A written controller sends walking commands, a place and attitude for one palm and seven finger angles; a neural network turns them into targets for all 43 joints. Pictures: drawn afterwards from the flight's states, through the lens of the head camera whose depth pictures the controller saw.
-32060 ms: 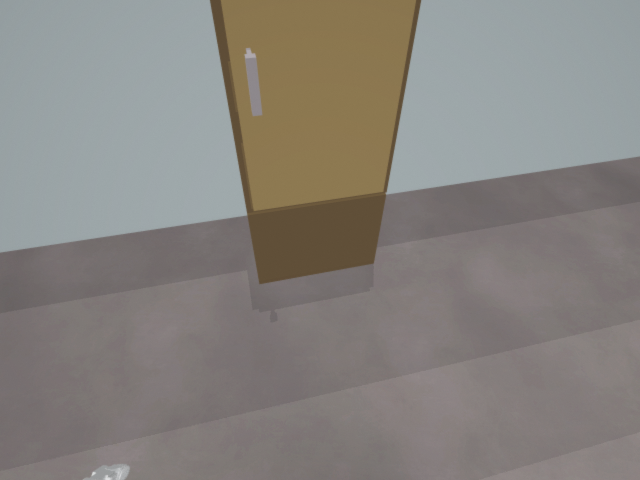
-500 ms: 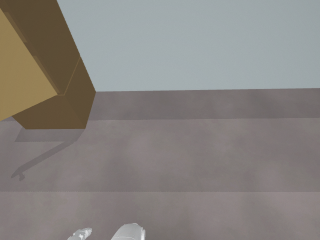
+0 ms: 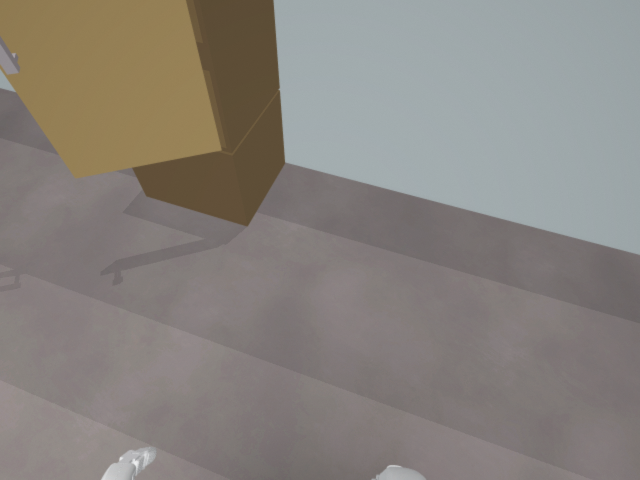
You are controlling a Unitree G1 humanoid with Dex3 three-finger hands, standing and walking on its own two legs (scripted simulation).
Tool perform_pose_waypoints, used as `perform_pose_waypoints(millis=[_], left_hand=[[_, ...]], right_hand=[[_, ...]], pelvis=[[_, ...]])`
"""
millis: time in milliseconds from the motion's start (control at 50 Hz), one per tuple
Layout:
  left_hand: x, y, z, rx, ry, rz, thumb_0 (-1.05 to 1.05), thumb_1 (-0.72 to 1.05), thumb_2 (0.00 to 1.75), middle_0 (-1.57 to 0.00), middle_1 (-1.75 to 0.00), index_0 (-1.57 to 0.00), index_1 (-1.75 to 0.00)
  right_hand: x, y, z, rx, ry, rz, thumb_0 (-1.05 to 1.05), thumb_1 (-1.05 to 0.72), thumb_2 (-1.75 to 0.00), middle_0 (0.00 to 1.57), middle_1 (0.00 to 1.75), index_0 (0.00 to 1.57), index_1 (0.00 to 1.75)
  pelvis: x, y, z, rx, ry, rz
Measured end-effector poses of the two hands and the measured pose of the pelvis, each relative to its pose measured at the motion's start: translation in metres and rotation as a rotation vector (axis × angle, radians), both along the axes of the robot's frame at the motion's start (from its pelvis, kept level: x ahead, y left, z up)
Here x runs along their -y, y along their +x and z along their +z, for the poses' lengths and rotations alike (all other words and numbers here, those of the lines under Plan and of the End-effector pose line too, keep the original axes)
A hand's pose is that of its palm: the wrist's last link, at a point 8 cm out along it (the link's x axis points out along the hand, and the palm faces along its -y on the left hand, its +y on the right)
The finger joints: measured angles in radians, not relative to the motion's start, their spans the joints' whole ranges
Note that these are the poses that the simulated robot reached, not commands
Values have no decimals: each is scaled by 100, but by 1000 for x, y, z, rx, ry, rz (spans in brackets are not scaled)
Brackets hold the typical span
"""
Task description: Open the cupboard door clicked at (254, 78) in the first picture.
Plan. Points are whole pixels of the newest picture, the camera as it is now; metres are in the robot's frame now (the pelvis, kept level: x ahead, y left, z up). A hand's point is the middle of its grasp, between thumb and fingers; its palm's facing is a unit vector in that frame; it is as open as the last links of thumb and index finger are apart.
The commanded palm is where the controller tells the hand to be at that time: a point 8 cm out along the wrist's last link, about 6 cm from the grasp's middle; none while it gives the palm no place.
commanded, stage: turn to face it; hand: left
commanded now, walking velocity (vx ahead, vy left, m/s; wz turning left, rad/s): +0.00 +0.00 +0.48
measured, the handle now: out of the picture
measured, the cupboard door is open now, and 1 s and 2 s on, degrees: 37 37 37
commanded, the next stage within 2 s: take the last steps up to it in 0.36 s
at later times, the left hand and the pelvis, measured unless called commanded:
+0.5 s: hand out of the picture -0.03 +0.18 -0.18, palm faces +0.30 -0.93 -0.21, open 7.3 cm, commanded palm none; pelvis +0.00 -0.01 -0.01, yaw +15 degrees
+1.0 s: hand out of the picture +0.09 +0.21 -0.16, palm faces +0.37 -0.90 -0.22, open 7.3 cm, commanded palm none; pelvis +0.07 +0.01 -0.01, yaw +21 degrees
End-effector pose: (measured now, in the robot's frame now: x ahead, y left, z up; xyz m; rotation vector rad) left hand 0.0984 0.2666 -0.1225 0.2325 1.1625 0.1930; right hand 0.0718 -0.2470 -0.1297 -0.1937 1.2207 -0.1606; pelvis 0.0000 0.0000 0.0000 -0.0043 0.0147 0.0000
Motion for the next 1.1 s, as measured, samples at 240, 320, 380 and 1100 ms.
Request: perform_pose_waypoints(millis=[240,320,380,1100], left_hand=[[56,-47,10,1,-5,108,0,91,90,-20,-30,-20,-30],[64,-74,3,-46,-40,169,0,91,90,-20,-30,-20,-30],[61,-97,-3,-77,-56,218,0,92,90,-20,-30,-20,-30],[18,-62,-1,-85,-81,426,0,94,90,-20,-30,-20,-30]], right_hand=[[39,20,-14,-49,40,76,1,-91,-90,20,30,20,30],[37,33,-5,-60,23,121,1,-91,-90,20,30,20,30],[27,46,-2,-62,8,168,1,-91,-90,20,30,20,30],[-41,102,-9,-208,27,301,1,-91,-90,20,30,20,30]], pelvis=[[37,-1,2,20,40,138],[38,2,6,12,45,179],[34,2,5,8,40,205],[-23,95,9,10,27,383]])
